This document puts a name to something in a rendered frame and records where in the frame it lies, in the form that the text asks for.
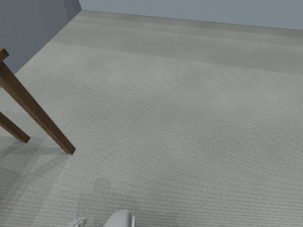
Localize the left robot thigh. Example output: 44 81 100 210
103 210 136 227

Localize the table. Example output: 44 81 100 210
0 47 76 155

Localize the robot left hand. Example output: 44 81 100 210
65 217 87 227

